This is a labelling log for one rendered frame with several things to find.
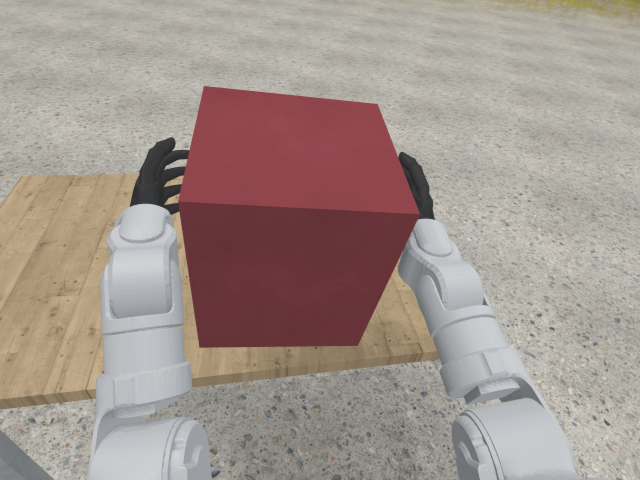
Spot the table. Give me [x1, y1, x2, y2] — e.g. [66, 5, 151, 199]
[0, 174, 440, 480]

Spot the robot left forearm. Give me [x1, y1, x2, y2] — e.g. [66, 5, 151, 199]
[87, 204, 192, 480]

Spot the robot left upper arm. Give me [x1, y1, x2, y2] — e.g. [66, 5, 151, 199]
[89, 416, 212, 480]

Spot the robot right upper arm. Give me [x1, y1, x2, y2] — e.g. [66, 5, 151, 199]
[452, 398, 610, 480]

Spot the robot right hand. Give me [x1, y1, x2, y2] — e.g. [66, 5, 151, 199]
[399, 152, 435, 220]

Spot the carton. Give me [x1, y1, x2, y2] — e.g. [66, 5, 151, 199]
[178, 86, 420, 348]

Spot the robot right forearm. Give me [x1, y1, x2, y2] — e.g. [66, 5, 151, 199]
[398, 219, 576, 471]

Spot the robot left hand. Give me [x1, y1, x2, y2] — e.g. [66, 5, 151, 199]
[130, 137, 189, 215]

